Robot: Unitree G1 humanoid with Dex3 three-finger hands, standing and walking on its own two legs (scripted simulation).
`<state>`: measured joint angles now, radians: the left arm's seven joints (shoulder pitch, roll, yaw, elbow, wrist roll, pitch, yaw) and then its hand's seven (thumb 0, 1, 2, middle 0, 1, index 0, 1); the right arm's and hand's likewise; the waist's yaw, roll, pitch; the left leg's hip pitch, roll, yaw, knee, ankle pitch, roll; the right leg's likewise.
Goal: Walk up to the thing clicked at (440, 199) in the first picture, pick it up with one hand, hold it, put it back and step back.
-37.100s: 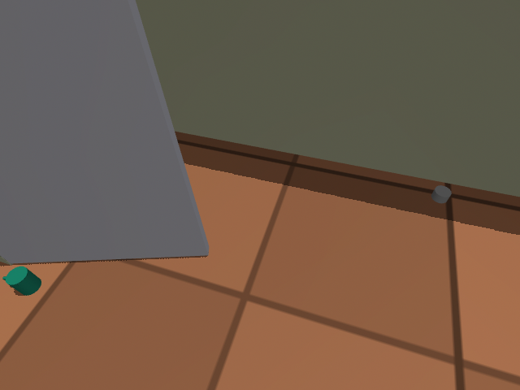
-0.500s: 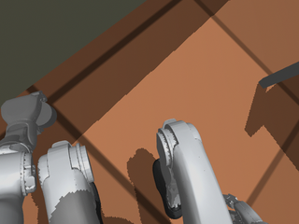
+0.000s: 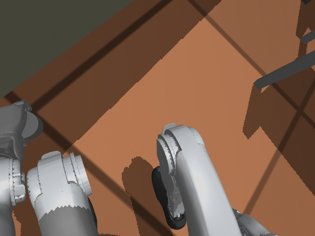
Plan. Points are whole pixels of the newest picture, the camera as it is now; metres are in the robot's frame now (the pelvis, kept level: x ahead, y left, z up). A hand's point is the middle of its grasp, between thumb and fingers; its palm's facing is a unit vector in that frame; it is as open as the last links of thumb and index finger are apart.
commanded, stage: rest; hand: left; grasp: from above
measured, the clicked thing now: (26, 125) +0.41 +0.28 -0.25
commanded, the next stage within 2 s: open in 0.54 s
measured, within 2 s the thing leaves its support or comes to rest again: rests again in 0.16 s
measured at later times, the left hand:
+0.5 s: hand (17, 134) +0.39 +0.29 -0.23, palm faces -0.43 -0.12 -0.89, open 9.8 cm
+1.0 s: hand (16, 132) +0.39 +0.29 -0.23, palm faces -0.42 -0.12 -0.90, open 12.2 cm
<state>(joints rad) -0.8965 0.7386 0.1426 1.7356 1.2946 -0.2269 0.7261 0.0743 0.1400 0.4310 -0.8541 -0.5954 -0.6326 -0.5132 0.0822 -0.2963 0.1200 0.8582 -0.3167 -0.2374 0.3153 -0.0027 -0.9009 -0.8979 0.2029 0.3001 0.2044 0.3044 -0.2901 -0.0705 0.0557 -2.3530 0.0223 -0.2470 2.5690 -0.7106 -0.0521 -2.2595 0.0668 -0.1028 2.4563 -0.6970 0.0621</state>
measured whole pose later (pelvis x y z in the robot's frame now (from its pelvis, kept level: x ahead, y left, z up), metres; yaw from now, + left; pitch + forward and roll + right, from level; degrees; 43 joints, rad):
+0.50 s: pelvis +0.00 +0.00 +0.01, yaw -2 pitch +26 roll -12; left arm -0.91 0.78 0.08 1.77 1.26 -0.21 0.77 0.07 0.15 0.43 -0.82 -0.64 -0.62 -0.53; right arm 0.05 -0.32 0.17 0.85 -0.31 -0.33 0.37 0.00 -0.91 -0.90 0.20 0.30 0.20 0.30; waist -0.30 -0.10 0.11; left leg -2.32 0.02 -0.28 2.57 -0.72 -0.05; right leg -2.21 0.08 -0.13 2.42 -0.69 0.07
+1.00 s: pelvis -0.01 +0.01 +0.01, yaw -3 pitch +24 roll -13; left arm -0.92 0.81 0.05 1.77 1.23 -0.19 0.77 0.01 -0.19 0.69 -0.33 -0.84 -0.35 -0.80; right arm 0.04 -0.33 0.21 0.82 -0.29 -0.37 0.38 0.00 -0.90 -0.90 0.20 0.30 0.20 0.31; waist -0.31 -0.12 0.13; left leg -2.30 0.03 -0.30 2.56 -0.71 -0.04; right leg -2.19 0.08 -0.15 2.40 -0.67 0.07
